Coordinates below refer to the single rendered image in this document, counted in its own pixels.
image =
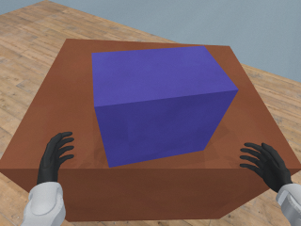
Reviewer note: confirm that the right robot forearm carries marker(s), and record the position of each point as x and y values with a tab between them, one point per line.
289	199

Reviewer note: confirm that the left robot hand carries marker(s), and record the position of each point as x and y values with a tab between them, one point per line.
51	160

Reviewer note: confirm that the pedestal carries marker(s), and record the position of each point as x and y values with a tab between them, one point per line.
206	184

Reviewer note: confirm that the left robot forearm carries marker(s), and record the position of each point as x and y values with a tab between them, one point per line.
46	206

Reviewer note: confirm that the carton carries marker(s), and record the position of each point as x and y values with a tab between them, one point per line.
157	103

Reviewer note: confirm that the right robot hand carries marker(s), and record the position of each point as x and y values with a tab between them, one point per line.
271	167

